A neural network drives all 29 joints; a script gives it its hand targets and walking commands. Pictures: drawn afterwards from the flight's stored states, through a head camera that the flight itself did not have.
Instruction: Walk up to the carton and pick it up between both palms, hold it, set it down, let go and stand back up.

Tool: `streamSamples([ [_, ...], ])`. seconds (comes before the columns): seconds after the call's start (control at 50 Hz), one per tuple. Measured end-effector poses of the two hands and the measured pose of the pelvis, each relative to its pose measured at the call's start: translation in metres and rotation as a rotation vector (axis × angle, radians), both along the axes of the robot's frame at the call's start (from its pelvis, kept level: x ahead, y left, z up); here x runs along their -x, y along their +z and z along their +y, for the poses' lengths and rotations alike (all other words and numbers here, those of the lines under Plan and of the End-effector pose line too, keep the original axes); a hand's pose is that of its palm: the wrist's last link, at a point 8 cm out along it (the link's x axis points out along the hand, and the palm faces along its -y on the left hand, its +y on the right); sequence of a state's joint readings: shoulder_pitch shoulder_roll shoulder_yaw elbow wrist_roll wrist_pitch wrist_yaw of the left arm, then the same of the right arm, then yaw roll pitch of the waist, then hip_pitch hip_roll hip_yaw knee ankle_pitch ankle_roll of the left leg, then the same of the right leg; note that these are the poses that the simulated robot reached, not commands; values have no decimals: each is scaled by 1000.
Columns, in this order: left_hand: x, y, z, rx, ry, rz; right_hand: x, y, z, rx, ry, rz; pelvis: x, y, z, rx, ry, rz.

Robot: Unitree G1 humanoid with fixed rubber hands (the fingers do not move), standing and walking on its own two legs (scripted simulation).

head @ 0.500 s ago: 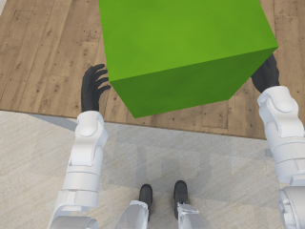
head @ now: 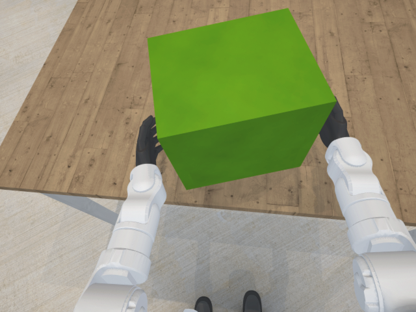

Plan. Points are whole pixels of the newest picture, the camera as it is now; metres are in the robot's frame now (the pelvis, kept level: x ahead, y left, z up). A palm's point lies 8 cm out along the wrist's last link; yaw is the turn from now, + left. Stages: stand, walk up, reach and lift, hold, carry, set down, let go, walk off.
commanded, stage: reach and lift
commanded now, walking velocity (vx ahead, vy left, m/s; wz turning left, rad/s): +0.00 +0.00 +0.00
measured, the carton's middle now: (231, 109) +0.50 +0.04 +0.03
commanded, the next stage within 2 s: none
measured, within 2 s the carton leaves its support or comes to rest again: leaves its support in 1.52 s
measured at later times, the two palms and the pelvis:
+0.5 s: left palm (148, 165) +0.38 +0.19 +0.01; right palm (328, 140) +0.46 -0.14 +0.01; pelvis +0.00 +0.00 +0.00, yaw +0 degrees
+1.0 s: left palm (152, 168) +0.37 +0.18 +0.01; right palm (333, 142) +0.45 -0.15 +0.01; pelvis +0.00 -0.01 +0.00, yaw +0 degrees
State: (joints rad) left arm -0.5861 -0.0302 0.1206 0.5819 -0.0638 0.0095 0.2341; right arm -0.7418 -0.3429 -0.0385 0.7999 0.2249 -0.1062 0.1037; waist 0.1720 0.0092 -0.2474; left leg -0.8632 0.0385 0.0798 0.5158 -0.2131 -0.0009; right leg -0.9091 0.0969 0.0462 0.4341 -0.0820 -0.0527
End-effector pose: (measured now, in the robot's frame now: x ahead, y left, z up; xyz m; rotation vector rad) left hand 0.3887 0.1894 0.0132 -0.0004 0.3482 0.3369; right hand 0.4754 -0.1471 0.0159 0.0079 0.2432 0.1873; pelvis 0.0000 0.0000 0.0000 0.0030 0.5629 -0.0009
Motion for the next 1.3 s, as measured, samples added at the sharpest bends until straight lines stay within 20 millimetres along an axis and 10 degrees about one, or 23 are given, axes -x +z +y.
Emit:
streamSamples([
  [0.7, 24, -1, -11, 39, 45, -12, 30, -2, -1, -42, -122, 8, 3, 5, -1, -1, 0, -99],
  [1.3, 14, 0, -12, 41, 87, -7, 18, 1, 1, -18, -94, 25, -6, 5, -6, -9, 1, -101],
])
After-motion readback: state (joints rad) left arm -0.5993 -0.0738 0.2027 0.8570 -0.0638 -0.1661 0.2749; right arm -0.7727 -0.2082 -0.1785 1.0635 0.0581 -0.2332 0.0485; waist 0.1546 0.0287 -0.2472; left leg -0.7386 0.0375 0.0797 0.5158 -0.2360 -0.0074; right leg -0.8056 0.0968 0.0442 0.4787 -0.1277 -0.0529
